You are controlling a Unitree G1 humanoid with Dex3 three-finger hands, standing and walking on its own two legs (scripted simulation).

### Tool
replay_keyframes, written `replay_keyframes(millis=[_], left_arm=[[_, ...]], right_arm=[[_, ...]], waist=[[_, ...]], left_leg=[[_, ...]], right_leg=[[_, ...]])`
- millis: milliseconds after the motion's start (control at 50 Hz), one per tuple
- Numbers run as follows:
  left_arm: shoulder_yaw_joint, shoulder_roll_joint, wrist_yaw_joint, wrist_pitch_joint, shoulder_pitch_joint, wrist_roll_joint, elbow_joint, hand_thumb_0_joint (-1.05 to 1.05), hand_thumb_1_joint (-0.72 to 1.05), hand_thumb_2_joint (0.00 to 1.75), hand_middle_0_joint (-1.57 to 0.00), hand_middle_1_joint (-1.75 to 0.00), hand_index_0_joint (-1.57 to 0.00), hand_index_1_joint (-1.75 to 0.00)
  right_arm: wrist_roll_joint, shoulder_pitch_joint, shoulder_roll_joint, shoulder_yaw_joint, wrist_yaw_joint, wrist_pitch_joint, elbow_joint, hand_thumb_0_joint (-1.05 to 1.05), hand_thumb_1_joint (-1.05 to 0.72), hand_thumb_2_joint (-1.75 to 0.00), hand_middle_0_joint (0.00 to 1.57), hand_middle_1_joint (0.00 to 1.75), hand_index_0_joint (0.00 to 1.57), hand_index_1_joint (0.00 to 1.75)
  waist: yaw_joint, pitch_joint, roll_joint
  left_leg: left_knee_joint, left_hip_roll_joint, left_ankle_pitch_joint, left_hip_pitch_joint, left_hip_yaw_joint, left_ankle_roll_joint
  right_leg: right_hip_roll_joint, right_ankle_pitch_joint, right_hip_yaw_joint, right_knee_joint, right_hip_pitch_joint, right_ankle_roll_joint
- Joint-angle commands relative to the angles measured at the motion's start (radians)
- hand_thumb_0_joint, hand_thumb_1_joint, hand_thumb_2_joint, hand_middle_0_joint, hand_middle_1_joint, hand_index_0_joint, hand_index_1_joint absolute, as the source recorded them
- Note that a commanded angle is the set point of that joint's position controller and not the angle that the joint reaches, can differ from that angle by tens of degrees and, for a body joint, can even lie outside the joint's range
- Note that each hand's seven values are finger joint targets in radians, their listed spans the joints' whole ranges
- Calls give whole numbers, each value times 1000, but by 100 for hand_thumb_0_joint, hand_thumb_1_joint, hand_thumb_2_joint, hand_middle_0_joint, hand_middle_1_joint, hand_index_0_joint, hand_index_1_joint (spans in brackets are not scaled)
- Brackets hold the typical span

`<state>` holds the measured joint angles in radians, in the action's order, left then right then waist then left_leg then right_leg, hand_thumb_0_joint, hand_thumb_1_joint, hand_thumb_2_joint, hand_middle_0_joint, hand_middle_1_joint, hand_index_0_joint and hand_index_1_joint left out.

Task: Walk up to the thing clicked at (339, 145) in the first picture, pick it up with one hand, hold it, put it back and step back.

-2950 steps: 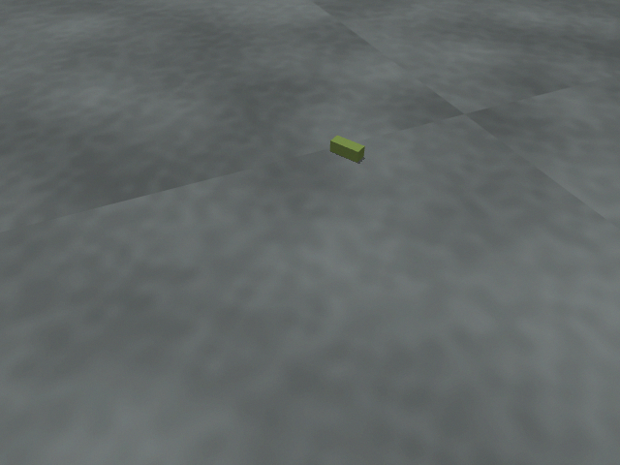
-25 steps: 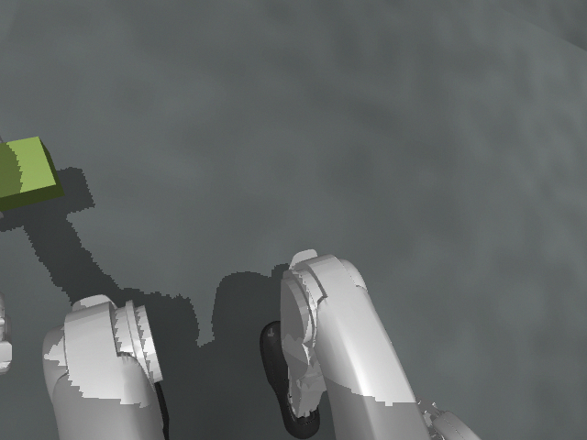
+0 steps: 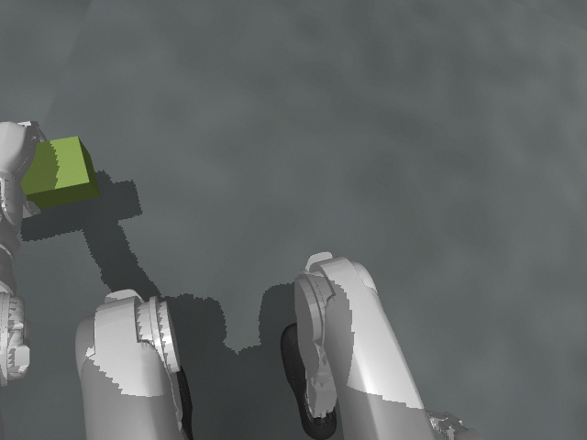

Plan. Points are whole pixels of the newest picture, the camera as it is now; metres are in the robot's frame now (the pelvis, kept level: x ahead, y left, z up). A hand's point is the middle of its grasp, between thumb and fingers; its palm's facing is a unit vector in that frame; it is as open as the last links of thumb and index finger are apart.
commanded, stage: lift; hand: left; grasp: from above
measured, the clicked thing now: (18, 181) +0.49 +0.31 -0.18
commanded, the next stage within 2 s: hold in 1.60 s
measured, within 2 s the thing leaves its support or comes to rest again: neither
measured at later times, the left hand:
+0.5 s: hand out of the picture +0.40 +0.31 -0.02, palm faces -0.45 -0.13 -0.88, open 10.0 cm
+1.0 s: hand out of the picture +0.33 +0.29 +0.19, palm faces -0.46 -0.16 -0.87, open 10.0 cm
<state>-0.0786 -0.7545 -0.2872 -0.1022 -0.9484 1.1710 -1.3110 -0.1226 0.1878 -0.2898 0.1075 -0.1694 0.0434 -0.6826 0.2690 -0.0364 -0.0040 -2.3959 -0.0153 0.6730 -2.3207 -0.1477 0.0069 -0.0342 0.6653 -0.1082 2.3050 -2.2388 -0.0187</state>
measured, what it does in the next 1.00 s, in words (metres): rises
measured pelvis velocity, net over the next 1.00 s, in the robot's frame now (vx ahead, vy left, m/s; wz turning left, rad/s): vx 0.02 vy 0.00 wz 0.12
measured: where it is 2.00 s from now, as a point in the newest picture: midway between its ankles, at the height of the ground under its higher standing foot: (247, 421)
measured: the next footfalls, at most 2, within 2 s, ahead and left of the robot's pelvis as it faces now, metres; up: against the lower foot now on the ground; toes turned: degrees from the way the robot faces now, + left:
none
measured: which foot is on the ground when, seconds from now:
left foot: down 0.00-1.00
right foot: down 0.00-1.00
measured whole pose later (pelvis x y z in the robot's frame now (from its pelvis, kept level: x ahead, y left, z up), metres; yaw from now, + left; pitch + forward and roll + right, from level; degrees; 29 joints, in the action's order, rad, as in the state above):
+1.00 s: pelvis +0.02 +0.00 +0.28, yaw +7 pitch +22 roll -3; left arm 0.13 -0.47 -0.09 0.05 -0.37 0.97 -0.78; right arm 0.04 0.22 -0.23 -0.01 0.04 -0.01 -0.71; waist 0.10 -0.18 0.04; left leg -1.45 -0.03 0.54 -1.29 -0.04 0.00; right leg -0.02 0.54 -0.02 1.41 -1.25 -0.01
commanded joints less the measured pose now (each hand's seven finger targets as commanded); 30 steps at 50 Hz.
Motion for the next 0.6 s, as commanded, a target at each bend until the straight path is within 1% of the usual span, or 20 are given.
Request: replay_keyframes(millis=[0, 40, 100, 140, 160, 200, 260, 280, 300, 320, 340, 360, 380, 400, 420, 440, 480, 540, 560, 580], left_arm=[[-40, -293, -19, 38, -360, -48, 246, 0, 67, 84, -94, -88, -98, -84], [-18, -260, 13, 51, -334, -63, 233, 0, 67, 85, -95, -88, -99, -84], [-19, -272, 60, 50, -297, -62, 291, 0, 65, 81, -94, -84, -98, -80], [-10, -242, 90, 44, -271, -70, 341, 0, 66, 82, -94, -85, -98, -81], [-7, -232, 102, 40, -271, -78, 372, 0, 67, 84, -95, -86, -99, -82], [-13, -232, 118, 35, -241, -88, 405, 0, 67, 81, -94, -86, -98, -81], [-21, -226, 128, 26, -197, -108, 473, 0, 65, 83, -93, -86, -97, -82], [1, -189, 134, 25, -167, -115, 477, 0, 63, 84, -93, -84, -96, -80], [-5, -204, 135, 19, -214, -125, 553, 0, 63, 82, -92, -84, -96, -80], [-9, -210, 134, 21, -192, -126, 565, 0, 61, 83, -90, -86, -94, -82], [-12, -194, 135, 29, -128, -133, 531, 0, 60, 81, -89, -85, -93, -81], [12, -159, 139, 30, -133, -143, 567, 0, 60, 82, -90, -84, -93, -80], [9, -164, 140, 31, -153, -147, 602, 0, 61, 83, -91, -83, -94, -79], [14, -155, 144, 37, -124, -151, 605, 0, 63, 83, -92, -84, -95, -80], [19, -164, 148, 37, -140, -160, 672, 0, 61, 84, -90, -86, -94, -82], [10, -162, 148, 44, -85, -158, 652, 0, 59, 84, -89, -85, -92, -81], [28, -122, 149, 51, -51, -173, 677, 0, 60, 84, -90, -85, -93, -81], [15, -144, 146, 69, -23, -174, 731, 0, 59, 84, -89, -84, -92, -81], [19, -126, 146, 78, 10, -178, 724, 0, 59, 85, -89, -85, -92, -81], [25, -115, 145, 83, -1, -179, 760, 0, 60, 87, -90, -85, -93, -82]], right_arm=[[26, 202, -253, -106, 30, -11, 17, 0, -91, -90, 20, 30, 20, 30], [32, 211, -248, -112, 36, -20, 16, 0, -91, -90, 20, 30, 20, 30], [43, 213, -243, -126, 50, -36, 19, 0, -91, -90, 20, 30, 20, 30], [54, 214, -235, -135, 56, -45, 30, 0, -90, -90, 20, 30, 20, 30], [58, 215, -236, -143, 60, -50, 33, 0, -90, -90, 20, 30, 20, 30], [67, 218, -233, -152, 69, -55, 34, 0, -90, -90, 20, 30, 20, 30], [76, 205, -221, -161, 80, -61, 59, 0, -90, -90, 20, 30, 20, 30], [81, 205, -210, -160, 82, -62, 59, 0, -90, -90, 20, 30, 20, 30], [86, 194, -209, -166, 88, -61, 67, 0, -90, -90, 20, 30, 20, 30], [90, 192, -207, -169, 93, -62, 70, 0, -90, -90, 20, 30, 20, 30], [92, 192, -209, -170, 96, -63, 69, 0, -90, -90, 20, 30, 20, 30], [94, 184, -205, -173, 98, -63, 74, 0, -90, -90, 20, 30, 20, 30], [98, 182, -206, -177, 104, -62, 73, 0, -89, -90, 20, 30, 20, 30], [100, 177, -202, -178, 109, -63, 77, 0, -89, -90, 20, 30, 20, 30], [105, 169, -197, -182, 115, -64, 88, 0, -90, -90, 20, 30, 20, 30], [108, 170, -201, -186, 120, -65, 82, 0, -90, -90, 20, 30, 20, 30], [111, 157, -187, -183, 128, -64, 88, 0, -89, -90, 20, 30, 20, 30], [124, 137, -182, -187, 147, -65, 92, 0, -89, -90, 20, 30, 20, 30], [125, 132, -178, -186, 151, -66, 93, 0, -89, -90, 20, 30, 20, 30], [128, 126, -174, -187, 157, -66, 92, 0, -89, -90, 20, 30, 20, 30]], waist=[[-45, -827, 419], [-31, -769, 376], [-63, -796, 365], [-77, -808, 370], [-76, -806, 371], [-91, -817, 324], [-103, -815, 300], [-101, -799, 292], [-105, -825, 305], [-112, -835, 314], [-118, -808, 287], [-115, -815, 279], [-113, -815, 290], [-116, -810, 292], [-122, -844, 304], [-130, -831, 280], [-127, -805, 259], [-143, -799, 273], [-147, -795, 251], [-146, -802, 256]], left_leg=[[313, 7, -208, 623, 92, -21], [321, 10, -205, 601, 98, -27], [338, 14, -233, 626, 108, -28], [378, 16, -223, 656, 100, -26], [385, 16, -222, 664, 104, -28], [407, 17, -220, 682, 102, -30], [455, 20, -174, 691, 102, -35], [479, 15, -166, 711, 100, -35], [497, 16, -147, 728, 97, -36], [520, 16, -136, 751, 93, -35], [538, 15, -127, 754, 88, -36], [554, 11, -128, 785, 85, -36], [573, 12, -119, 801, 82, -35], [600, 8, -115, 828, 77, -34], [610, 10, -119, 853, 86, -34], [628, 12, -115, 861, 85, -36], [662, 12, -117, 880, 85, -36], [740, 9, -108, 963, 76, -31], [761, 7, -115, 991, 73, -30], [782, 6, -126, 1022, 72, -30]], right_leg=[[-26, -233, -39, -256, 396, 64], [-25, -230, -38, -285, 398, 62], [-22, -243, -24, -307, 431, 66], [-17, -228, -22, -317, 427, 68], [-15, -227, -18, -334, 434, 68], [-13, -222, -14, -355, 449, 67], [-10, -188, -4, -400, 484, 63], [-12, -188, -4, -411, 493, 57], [-11, -173, 1, -425, 494, 58], [-12, -166, 2, -438, 513, 58], [-10, -160, 1, -452, 519, 54], [-9, -165, 2, -468, 523, 54], [-7, -163, 4, -481, 530, 54], [-9, -163, 5, -495, 547, 51], [-12, -162, 12, -516, 584, 52], [-7, -159, 14, -536, 600, 49], [-7, -163, 17, -571, 637, 47], [-8, -157, 23, -627, 696, 45], [-8, -164, 22, -645, 719, 43], [-5, -173, 26, -667, 736, 43]])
